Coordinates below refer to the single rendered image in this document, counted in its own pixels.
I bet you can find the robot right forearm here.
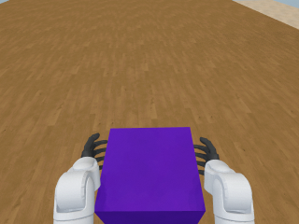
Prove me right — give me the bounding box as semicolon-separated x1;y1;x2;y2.
204;160;255;224

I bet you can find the robot right hand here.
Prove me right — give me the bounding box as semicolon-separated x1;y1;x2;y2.
193;137;220;175

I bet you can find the robot left forearm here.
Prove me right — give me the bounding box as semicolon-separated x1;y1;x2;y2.
53;157;101;224

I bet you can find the carton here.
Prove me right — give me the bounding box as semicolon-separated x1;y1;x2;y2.
94;127;206;224

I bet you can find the robot left hand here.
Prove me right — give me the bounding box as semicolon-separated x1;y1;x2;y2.
80;133;108;170

